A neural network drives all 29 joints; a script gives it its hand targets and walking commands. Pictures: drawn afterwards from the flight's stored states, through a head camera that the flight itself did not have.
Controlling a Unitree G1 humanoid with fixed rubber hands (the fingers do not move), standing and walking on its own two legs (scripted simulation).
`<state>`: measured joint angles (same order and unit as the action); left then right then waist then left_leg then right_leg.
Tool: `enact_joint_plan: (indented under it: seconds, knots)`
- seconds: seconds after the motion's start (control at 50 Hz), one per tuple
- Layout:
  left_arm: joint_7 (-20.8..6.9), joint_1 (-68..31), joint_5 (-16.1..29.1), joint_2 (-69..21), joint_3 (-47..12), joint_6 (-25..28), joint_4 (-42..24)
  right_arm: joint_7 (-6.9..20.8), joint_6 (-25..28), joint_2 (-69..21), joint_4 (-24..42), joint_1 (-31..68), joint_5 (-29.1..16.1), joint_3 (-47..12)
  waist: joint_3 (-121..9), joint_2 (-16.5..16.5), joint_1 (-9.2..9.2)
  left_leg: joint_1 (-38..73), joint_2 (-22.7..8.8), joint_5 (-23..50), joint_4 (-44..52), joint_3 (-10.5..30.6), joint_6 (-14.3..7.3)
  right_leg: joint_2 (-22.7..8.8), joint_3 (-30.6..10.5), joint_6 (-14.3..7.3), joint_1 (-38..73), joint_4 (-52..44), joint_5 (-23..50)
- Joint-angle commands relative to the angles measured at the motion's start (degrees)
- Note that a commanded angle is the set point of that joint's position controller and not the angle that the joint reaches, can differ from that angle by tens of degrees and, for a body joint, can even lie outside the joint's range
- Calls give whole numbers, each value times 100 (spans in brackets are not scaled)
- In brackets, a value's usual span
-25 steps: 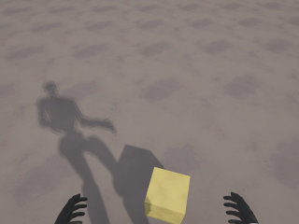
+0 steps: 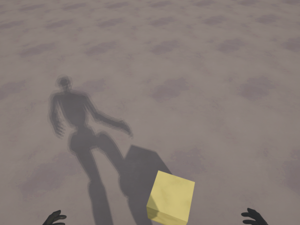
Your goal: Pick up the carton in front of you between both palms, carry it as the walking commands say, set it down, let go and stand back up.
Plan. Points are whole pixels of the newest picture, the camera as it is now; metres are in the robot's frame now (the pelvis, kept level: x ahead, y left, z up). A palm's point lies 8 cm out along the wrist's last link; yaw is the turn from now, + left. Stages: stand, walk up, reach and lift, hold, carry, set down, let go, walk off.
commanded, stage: stand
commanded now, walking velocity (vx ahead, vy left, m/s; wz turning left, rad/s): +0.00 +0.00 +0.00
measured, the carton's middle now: (170, 201) +0.39 -0.08 -0.65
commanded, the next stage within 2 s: none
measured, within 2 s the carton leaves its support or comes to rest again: neither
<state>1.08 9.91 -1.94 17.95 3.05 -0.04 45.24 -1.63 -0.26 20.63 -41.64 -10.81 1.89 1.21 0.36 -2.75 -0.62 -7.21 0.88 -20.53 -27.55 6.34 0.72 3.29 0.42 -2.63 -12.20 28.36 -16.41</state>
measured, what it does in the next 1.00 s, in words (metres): stands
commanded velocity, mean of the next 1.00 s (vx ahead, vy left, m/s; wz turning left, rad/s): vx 0.00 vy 0.00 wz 0.00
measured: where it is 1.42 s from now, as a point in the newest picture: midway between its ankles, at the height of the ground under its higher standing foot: outside the picture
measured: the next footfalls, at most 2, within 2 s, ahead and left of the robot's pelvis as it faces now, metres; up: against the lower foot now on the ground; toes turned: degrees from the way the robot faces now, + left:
none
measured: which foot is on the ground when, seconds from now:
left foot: down 0.00-1.00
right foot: down 0.00-1.00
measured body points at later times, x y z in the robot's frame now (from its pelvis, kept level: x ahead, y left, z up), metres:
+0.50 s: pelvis -0.02 +0.01 +0.01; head -0.02 -0.01 +0.46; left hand +0.09 +0.31 -0.09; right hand +0.10 -0.29 -0.11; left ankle -0.06 +0.14 -0.74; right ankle -0.02 -0.09 -0.74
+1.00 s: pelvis -0.03 +0.01 +0.01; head -0.03 +0.00 +0.46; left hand +0.07 +0.32 -0.10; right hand +0.07 -0.30 -0.11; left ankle -0.06 +0.14 -0.74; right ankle -0.02 -0.09 -0.74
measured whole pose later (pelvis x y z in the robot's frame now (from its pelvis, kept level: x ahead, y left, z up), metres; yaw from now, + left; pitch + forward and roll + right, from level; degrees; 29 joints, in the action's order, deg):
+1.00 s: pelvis -0.03 +0.01 +0.01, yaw +0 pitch -2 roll +0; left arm 0.3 7.0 -0.9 21.0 1.7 0.6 57.8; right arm -1.2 1.1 22.4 -54.6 -9.5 1.2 -0.3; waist 1.6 -1.5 -0.6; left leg -3.9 1.7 -14.2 -20.1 5.6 0.0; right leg 2.1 -0.6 -1.7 -9.0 21.2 -10.2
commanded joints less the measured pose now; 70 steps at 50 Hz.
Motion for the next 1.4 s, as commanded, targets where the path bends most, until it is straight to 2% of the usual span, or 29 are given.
enact_joint_plan:
  seconds: [0.0,0.34,0.62,1.38]
  knots:
    - [32,-102,11,995,245,59,-135,-52,84,771,177,18,-7,166,-460,201,16,-132,-435,2385,172,192,-49,-808,-722,100,683,-295,2638]
    - [-20,-322,55,1074,189,82,376,-39,172,909,-332,172,8,119,-108,231,-19,-236,-519,1650,738,365,-123,-817,-785,75,663,-676,1581]
    - [-49,-437,80,1194,118,102,723,3,199,996,-753,228,-34,76,2,228,-16,-257,-536,1234,1001,404,-166,-869,-875,74,660,-940,1118]
    - [-49,-585,136,1376,-27,132,1265,31,175,1150,-1290,364,-98,-4,-73,251,7,-57,-613,1582,1160,350,-189,-942,-867,59,848,-1054,1594]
